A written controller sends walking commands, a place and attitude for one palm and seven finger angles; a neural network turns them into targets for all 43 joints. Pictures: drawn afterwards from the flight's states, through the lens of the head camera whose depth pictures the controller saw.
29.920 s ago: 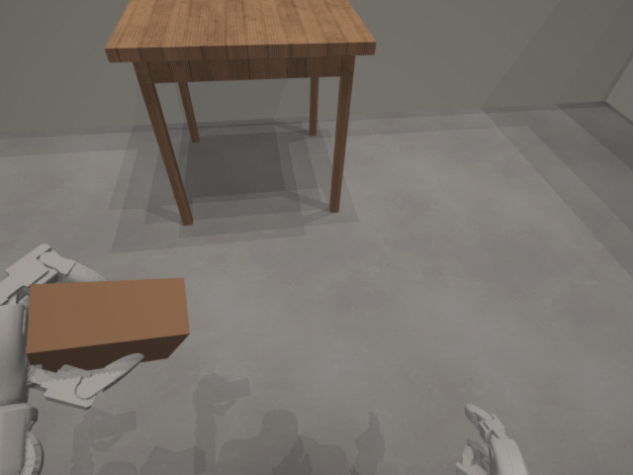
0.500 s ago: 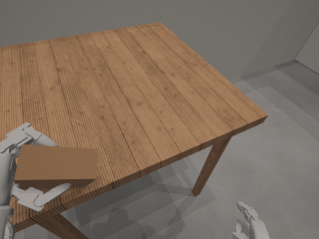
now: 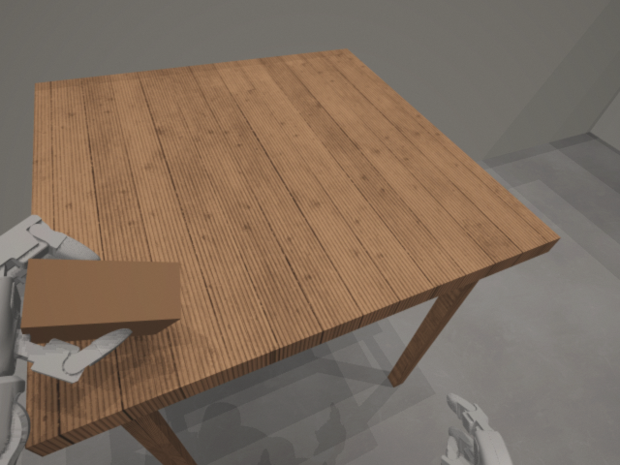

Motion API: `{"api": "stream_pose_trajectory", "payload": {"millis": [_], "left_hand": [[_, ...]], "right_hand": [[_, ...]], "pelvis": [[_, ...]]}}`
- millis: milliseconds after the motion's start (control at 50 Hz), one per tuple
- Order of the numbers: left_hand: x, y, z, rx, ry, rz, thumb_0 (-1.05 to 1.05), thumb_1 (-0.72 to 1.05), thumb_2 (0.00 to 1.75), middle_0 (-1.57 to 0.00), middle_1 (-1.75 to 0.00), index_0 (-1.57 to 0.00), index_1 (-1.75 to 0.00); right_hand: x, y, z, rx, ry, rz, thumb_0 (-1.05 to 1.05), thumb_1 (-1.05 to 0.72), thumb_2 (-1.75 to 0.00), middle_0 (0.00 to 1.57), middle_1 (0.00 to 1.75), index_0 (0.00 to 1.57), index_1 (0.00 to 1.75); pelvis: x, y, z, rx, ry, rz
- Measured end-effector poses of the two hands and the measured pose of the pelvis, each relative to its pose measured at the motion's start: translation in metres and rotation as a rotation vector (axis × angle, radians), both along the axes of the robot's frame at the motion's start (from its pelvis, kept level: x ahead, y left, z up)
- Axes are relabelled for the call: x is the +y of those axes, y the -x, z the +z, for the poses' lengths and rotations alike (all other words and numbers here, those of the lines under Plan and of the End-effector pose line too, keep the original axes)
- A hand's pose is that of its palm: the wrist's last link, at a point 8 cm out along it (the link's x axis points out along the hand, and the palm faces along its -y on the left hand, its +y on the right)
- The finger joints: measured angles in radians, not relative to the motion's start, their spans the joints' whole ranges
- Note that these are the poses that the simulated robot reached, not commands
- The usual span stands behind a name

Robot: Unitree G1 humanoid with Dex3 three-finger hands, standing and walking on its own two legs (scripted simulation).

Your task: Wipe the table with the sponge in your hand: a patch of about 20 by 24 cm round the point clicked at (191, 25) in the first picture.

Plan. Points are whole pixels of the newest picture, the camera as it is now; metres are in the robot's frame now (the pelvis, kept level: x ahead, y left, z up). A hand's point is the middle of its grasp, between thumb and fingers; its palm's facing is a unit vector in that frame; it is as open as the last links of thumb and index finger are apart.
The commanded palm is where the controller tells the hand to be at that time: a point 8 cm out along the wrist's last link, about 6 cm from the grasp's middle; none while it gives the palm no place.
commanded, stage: come to a stop and stand still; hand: left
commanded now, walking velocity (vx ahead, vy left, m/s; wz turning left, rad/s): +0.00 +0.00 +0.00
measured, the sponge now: (125, 302) +0.23 +0.22 +0.13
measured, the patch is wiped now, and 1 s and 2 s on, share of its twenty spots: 0.00 0.00 0.00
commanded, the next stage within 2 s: look again from close up in 0.60 s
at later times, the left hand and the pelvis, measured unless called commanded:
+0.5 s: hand (96, 265) +0.26 +0.25 +0.16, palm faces +0.37 -0.84 -0.39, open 9.9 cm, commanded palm +0.20 +0.29 +0.18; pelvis +0.04 +0.00 +0.00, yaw +0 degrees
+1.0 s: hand (109, 285) +0.24 +0.23 +0.15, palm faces +0.39 -0.84 -0.37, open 9.9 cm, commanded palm +0.18 +0.27 +0.18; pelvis +0.02 -0.01 +0.00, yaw +1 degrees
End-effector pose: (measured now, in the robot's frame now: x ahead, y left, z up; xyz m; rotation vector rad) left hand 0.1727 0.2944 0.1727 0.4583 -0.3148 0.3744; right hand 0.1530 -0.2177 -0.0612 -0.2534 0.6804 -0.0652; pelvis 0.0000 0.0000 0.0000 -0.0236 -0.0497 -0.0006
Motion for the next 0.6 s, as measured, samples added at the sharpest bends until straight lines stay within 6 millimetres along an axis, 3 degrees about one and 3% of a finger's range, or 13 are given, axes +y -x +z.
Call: {"api": "stream_pose_trajectory", "payload": {"millis": [300, 600], "left_hand": [[-0.003, -0.046, 0.001, 0.028, 0.008, -0.059, -0.01, -0.49, 1.03, -0.77, -1.35, -0.77, -1.34], [-0.003, -0.041, -0.005, 0.079, 0.035, -0.007, -0.01, -0.49, 1.03, -0.76, -1.35, -0.77, -1.34]], "right_hand": [[0.008, -0.05, 0.006, -0.026, -0.013, -0.018, 0.02, -0.9, -0.9, 0.2, 0.3, 0.21, 0.3], [0.002, -0.064, 0.003, 0.003, -0.005, -0.017, 0.02, -0.9, -0.9, 0.2, 0.3, 0.21, 0.3]], "pelvis": [[0.009, -0.034, 0.002, 0.025, -0.001, 0.003], [0.002, -0.041, 0.003, 0.031, -0.001, 0.011]]}}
